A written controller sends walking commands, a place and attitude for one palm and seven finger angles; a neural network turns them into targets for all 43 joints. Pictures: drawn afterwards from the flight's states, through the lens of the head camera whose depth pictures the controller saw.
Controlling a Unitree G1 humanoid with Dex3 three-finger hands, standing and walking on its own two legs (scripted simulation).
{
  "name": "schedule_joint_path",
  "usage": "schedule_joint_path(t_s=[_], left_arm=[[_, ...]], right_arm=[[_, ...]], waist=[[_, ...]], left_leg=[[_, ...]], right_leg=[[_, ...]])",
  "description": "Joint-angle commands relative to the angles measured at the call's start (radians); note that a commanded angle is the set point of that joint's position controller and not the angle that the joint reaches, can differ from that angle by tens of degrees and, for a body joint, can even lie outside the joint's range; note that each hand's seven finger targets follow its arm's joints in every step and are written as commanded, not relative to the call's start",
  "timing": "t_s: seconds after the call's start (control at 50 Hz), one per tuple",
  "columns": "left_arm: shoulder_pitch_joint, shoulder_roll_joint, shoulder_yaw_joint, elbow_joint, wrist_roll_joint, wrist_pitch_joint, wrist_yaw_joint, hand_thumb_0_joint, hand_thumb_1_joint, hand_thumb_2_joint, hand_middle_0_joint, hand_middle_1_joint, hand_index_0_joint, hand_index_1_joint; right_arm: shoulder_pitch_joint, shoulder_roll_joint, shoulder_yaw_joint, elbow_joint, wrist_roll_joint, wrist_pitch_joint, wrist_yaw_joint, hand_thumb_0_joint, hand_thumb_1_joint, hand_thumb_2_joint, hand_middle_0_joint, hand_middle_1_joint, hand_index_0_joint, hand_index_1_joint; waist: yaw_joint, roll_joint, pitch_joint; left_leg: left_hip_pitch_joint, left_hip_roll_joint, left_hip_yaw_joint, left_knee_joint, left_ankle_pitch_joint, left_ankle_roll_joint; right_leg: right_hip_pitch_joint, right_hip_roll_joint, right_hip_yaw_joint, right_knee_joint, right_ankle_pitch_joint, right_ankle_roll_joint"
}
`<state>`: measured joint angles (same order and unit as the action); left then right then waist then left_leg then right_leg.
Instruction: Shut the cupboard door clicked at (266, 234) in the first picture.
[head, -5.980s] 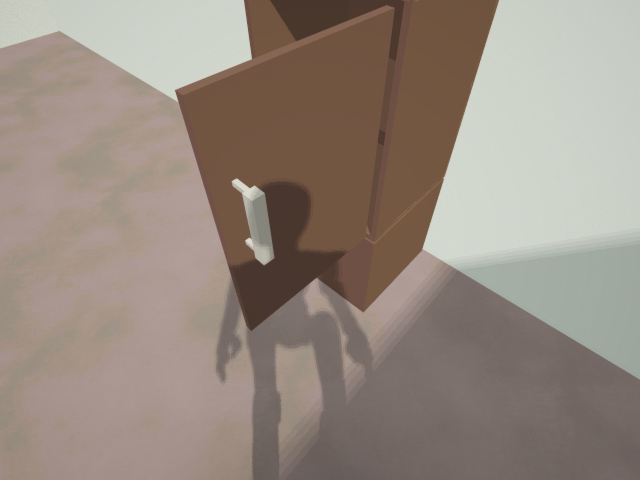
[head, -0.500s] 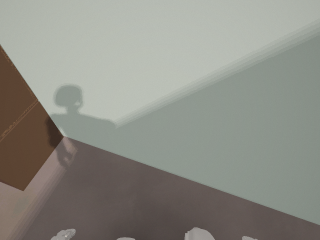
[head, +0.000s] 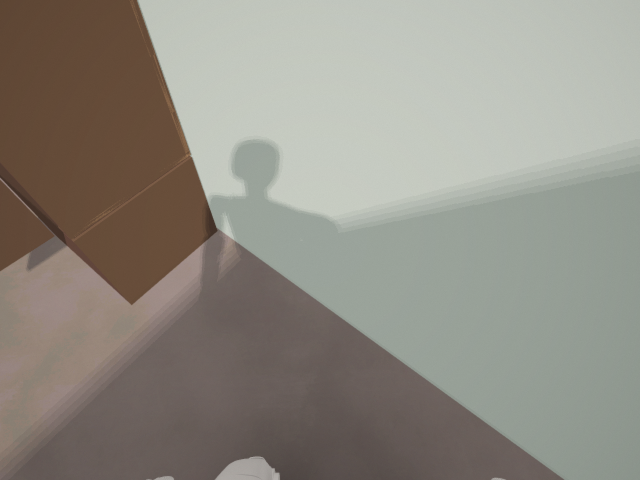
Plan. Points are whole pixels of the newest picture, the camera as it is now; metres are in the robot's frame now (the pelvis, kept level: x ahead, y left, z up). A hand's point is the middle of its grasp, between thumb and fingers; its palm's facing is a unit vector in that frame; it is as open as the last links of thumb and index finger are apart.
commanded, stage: turn to face it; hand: left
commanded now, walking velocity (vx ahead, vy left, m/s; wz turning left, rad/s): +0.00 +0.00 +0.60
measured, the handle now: out of the picture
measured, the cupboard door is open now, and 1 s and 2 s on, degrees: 87 87 87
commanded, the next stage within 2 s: take the last steps up to it in 1.38 s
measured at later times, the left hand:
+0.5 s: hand out of the picture +0.07 +0.19 -0.15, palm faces +0.25 -0.92 -0.30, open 7.4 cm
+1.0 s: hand out of the picture -0.06 +0.21 -0.17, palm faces +0.58 -0.78 -0.25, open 7.4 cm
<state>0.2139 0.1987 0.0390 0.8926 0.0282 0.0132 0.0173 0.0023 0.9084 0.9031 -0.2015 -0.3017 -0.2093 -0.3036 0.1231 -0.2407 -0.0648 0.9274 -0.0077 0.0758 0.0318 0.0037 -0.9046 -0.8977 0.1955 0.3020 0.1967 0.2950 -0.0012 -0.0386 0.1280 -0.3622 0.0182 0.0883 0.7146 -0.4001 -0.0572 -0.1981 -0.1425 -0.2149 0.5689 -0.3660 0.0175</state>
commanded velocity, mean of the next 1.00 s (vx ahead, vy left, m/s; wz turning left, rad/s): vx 0.00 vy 0.00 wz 0.58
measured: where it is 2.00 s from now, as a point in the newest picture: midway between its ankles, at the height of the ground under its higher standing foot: outside the picture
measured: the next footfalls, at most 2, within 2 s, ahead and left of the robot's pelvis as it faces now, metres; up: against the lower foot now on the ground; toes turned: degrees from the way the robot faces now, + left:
left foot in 0.04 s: +0.05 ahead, +0.12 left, +0.00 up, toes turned +7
right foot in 0.44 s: +0.07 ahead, -0.14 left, +0.00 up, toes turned +12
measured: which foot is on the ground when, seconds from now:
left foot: up 0.00-0.02, down 0.04-0.44, up 0.46-0.80, down 0.82-1.00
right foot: down 0.00-0.04, up 0.06-0.42, down 0.44-0.82, up 0.84-1.00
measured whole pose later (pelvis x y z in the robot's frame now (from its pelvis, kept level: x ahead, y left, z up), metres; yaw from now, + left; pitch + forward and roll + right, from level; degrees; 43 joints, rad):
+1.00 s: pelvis +0.01 -0.01 +0.00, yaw +34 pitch +1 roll -1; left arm 0.18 0.27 0.07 0.93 0.02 0.08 0.01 0.01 0.91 0.90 -0.20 -0.30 -0.20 -0.30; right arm 0.13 -0.22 -0.04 0.90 -0.02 0.03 0.00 0.00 -0.90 -0.90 0.20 0.30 0.20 0.30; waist 0.01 -0.05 0.10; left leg -0.30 -0.03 0.04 0.54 -0.25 0.05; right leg -0.48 -0.10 -0.03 1.13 -0.43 0.07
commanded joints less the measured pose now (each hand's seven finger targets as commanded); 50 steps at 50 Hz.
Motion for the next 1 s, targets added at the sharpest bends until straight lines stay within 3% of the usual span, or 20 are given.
schedule_joint_path(t_s=[0.0, 0.02, 0.04, 0.1, 0.18, 0.3, 0.36, 0.38, 0.42, 0.44, 0.48, 0.54, 0.7, 0.76, 0.78, 0.8, 0.82, 0.84, 0.88, 0.98], left_arm=[[0.029, 0.201, 0.065, -0.065, -0.017, -0.013, 0.004, 0.000, 0.900, 0.900, -0.200, -0.300, -0.200, -0.300], [-0.011, 0.124, 0.044, -0.111, -0.025, -0.007, -0.003, 0.000, 0.900, 0.900, -0.200, -0.300, -0.200, -0.300], [-0.077, 0.138, 0.038, -0.133, -0.014, 0.009, 0.006, 0.000, 0.900, 0.900, -0.200, -0.300, -0.200, -0.300], [-0.090, 0.144, 0.048, -0.097, -0.010, 0.020, 0.001, 0.000, 0.900, 0.900, -0.200, -0.300, -0.200, -0.300], [-0.048, 0.132, 0.048, -0.069, -0.010, 0.023, -0.008, 0.000, 0.900, 0.900, -0.200, -0.300, -0.200, -0.300], [-0.067, 0.121, 0.040, -0.092, -0.013, 0.015, -0.004, 0.000, 0.900, 0.900, -0.200, -0.300, -0.200, -0.300], [0.002, 0.128, 0.043, -0.077, -0.019, 0.001, 0.001, 0.000, 0.900, 0.900, -0.200, -0.300, -0.200, -0.300], [0.046, 0.157, 0.053, -0.071, -0.017, -0.009, 0.007, 0.000, 0.900, 0.900, -0.200, -0.300, -0.200, -0.300], [0.077, 0.291, 0.074, -0.073, 0.004, -0.021, 0.019, 0.000, 0.900, 0.900, -0.200, -0.300, -0.200, -0.300], [0.045, 0.263, 0.060, -0.079, -0.002, -0.021, 0.022, 0.000, 0.900, 0.900, -0.200, -0.300, -0.200, -0.300], [-0.052, 0.180, 0.042, -0.099, -0.010, -0.023, 0.022, 0.000, 0.900, 0.900, -0.200, -0.300, -0.200, -0.300], [-0.040, 0.162, 0.038, -0.101, -0.009, -0.026, 0.022, 0.000, 0.900, 0.900, -0.200, -0.300, -0.200, -0.300], [0.083, 0.218, 0.064, -0.046, 0.003, -0.021, 0.016, 0.000, 0.900, 0.900, -0.200, -0.300, -0.200, -0.300], [0.037, 0.230, 0.072, -0.053, -0.008, -0.017, 0.008, 0.000, 0.900, 0.900, -0.200, -0.300, -0.200, -0.300], [0.023, 0.214, 0.067, -0.062, -0.017, -0.013, 0.003, 0.000, 0.900, 0.900, -0.200, -0.300, -0.200, -0.300], [0.004, 0.140, 0.049, -0.100, -0.024, -0.008, -0.004, 0.000, 0.900, 0.900, -0.200, -0.300, -0.200, -0.300], [-0.071, 0.130, 0.035, -0.130, -0.017, 0.006, 0.002, 0.000, 0.900, 0.900, -0.200, -0.300, -0.200, -0.300], [-0.090, 0.151, 0.039, -0.141, -0.013, 0.014, 0.005, 0.000, 0.900, 0.900, -0.200, -0.300, -0.200, -0.300], [-0.095, 0.146, 0.049, -0.094, -0.009, 0.024, 0.003, 0.000, 0.900, 0.900, -0.200, -0.300, -0.200, -0.300], [-0.022, 0.134, 0.046, -0.046, -0.007, 0.027, -0.006, 0.000, 0.900, 0.900, -0.200, -0.300, -0.200, -0.300]], right_arm=[[0.102, -0.151, -0.038, -0.061, -0.011, -0.048, -0.006, 0.000, -0.900, -0.900, 0.200, 0.300, 0.200, 0.300], [0.190, -0.269, -0.069, -0.051, -0.018, -0.053, -0.016, 0.000, -0.900, -0.900, 0.200, 0.300, 0.200, 0.300], [0.243, -0.289, -0.069, -0.021, -0.012, -0.045, -0.025, 0.000, -0.900, -0.900, 0.200, 0.300, 0.200, 0.300], [0.074, -0.200, -0.046, -0.066, -0.019, -0.051, -0.044, 0.000, -0.900, -0.900, 0.200, 0.300, 0.200, 0.300], [0.045, -0.189, -0.038, -0.075, -0.017, -0.058, -0.044, 0.000, -0.900, -0.900, 0.200, 0.300, 0.200, 0.300], [0.039, -0.201, -0.050, -0.081, -0.022, -0.047, -0.036, 0.000, -0.900, -0.900, 0.200, 0.300, 0.200, 0.300], [0.008, -0.193, -0.054, -0.092, -0.014, -0.042, -0.035, 0.000, -0.900, -0.900, 0.200, 0.300, 0.200, 0.300], [-0.003, -0.168, -0.053, -0.100, -0.006, -0.042, -0.032, 0.000, -0.900, -0.900, 0.200, 0.300, 0.200, 0.300], [-0.022, -0.097, -0.043, -0.133, 0.001, -0.043, -0.024, 0.000, -0.900, -0.900, 0.200, 0.300, 0.200, 0.300], [-0.012, -0.123, -0.045, -0.123, -0.007, -0.038, -0.018, 0.000, -0.900, -0.900, 0.200, 0.300, 0.200, 0.300], [0.020, -0.112, -0.049, -0.075, -0.011, -0.018, -0.013, 0.000, -0.900, -0.900, 0.200, 0.300, 0.200, 0.300], [0.010, -0.069, -0.031, -0.072, -0.007, -0.015, -0.002, 0.000, -0.900, -0.900, 0.200, 0.300, 0.200, 0.300], [-0.070, -0.040, -0.009, -0.092, -0.001, -0.029, 0.001, 0.000, -0.900, -0.900, 0.200, 0.300, 0.200, 0.300], [0.026, -0.077, -0.016, -0.074, -0.006, -0.039, -0.004, 0.000, -0.900, -0.900, 0.200, 0.300, 0.200, 0.300], [0.097, -0.126, -0.030, -0.058, -0.010, -0.047, -0.006, 0.000, -0.900, -0.900, 0.200, 0.300, 0.200, 0.300], [0.164, -0.239, -0.059, -0.051, -0.018, -0.054, -0.011, 0.000, -0.900, -0.900, 0.200, 0.300, 0.200, 0.300], [0.224, -0.288, -0.068, -0.030, -0.012, -0.046, -0.024, 0.000, -0.900, -0.900, 0.200, 0.300, 0.200, 0.300], [0.210, -0.278, -0.060, -0.031, -0.015, -0.045, -0.029, 0.000, -0.900, -0.900, 0.200, 0.300, 0.200, 0.300], [0.093, -0.208, -0.043, -0.061, -0.018, -0.052, -0.046, 0.000, -0.900, -0.900, 0.200, 0.300, 0.200, 0.300], [0.057, -0.173, -0.027, -0.067, -0.013, -0.063, -0.047, 0.000, -0.900, -0.900, 0.200, 0.300, 0.200, 0.300]], waist=[[-0.054, 0.044, -0.253], [-0.107, 0.342, -0.270], [-0.119, 0.257, -0.283], [-0.048, 0.252, -0.172], [-0.018, 0.153, -0.169], [-0.022, 0.207, -0.175], [0.015, 0.180, -0.201], [0.040, 0.120, -0.214], [0.066, -0.261, -0.197], [0.043, -0.165, -0.166], [-0.014, -0.187, -0.123], [-0.013, -0.160, -0.138], [0.051, -0.181, -0.156], [-0.014, -0.116, -0.189], [-0.058, 0.002, -0.238], [-0.095, 0.318, -0.265], [-0.116, 0.307, -0.274], [-0.102, 0.195, -0.239], [-0.055, 0.251, -0.168], [-0.008, 0.139, -0.165]], left_leg=[[0.333, 0.083, -0.107, -0.288, 0.399, 0.073], [0.452, 0.371, -0.494, -0.318, 0.820, 0.236], [0.424, 0.425, -0.506, -0.306, 0.899, 0.313], [0.207, 0.275, -0.379, -0.367, 0.469, 0.240], [0.213, 0.208, -0.324, -0.374, 0.467, 0.210], [0.153, 0.182, -0.385, -0.349, 0.416, 0.213], [0.073, 0.139, -0.399, -0.269, 0.457, 0.178], [-0.014, 0.093, -0.378, -0.205, 0.373, 0.136], [-0.248, -0.100, -0.122, 0.248, -0.217, 0.015], [-0.224, -0.046, -0.169, 0.414, -0.193, 0.027], [-0.231, -0.006, -0.150, 0.534, -0.071, 0.007], [-0.216, 0.008, -0.085, 0.429, -0.024, -0.014], [-0.077, -0.007, 0.021, 0.039, -0.055, 0.005], [0.123, -0.020, 0.034, -0.187, 0.130, 0.029], [0.294, 0.031, -0.036, -0.277, 0.315, 0.060], [0.447, 0.308, -0.419, -0.321, 0.643, 0.190], [0.428, 0.410, -0.518, -0.326, 0.867, 0.300], [0.358, 0.410, -0.453, -0.330, 0.710, 0.320], [0.230, 0.286, -0.399, -0.380, 0.510, 0.254], [0.203, 0.206, -0.320, -0.403, 0.434, 0.210]], right_leg=[[-0.074, -0.136, 0.040, 0.229, 0.469, -0.002], [-0.360, 0.018, 0.032, 0.467, -0.245, 0.074], [-0.394, 0.023, 0.172, 0.576, -0.321, 0.054], [-0.373, 0.010, 0.228, 0.604, -0.122, 0.053], [-0.334, 0.050, 0.213, 0.502, -0.045, 0.060], [-0.192, 0.105, 0.188, 0.225, -0.065, 0.053], [0.000, 0.135, 0.171, -0.021, 0.064, 0.043], [0.130, 0.093, 0.207, -0.165, 0.150, 0.034], [0.184, -0.349, 0.603, -0.306, 0.320, -0.150], [0.083, -0.335, 0.523, -0.275, 0.355, -0.189], [0.039, -0.212, 0.373, -0.251, 0.409, -0.153], [0.107, -0.165, 0.201, -0.203, 0.586, -0.125], [0.194, -0.220, 0.142, -0.108, 0.747, -0.127], [0.093, -0.208, 0.071, 0.022, 0.644, -0.068], [-0.027, -0.174, 0.034, 0.177, 0.523, -0.018], [-0.317, -0.018, 0.013, 0.419, -0.107, 0.060], [-0.400, 0.023, 0.135, 0.545, -0.326, 0.058], [-0.390, 0.004, 0.190, 0.593, -0.286, 0.044], [-0.393, 0.010, 0.227, 0.617, -0.139, 0.049], [-0.344, 0.040, 0.220, 0.551, -0.007, 0.062]])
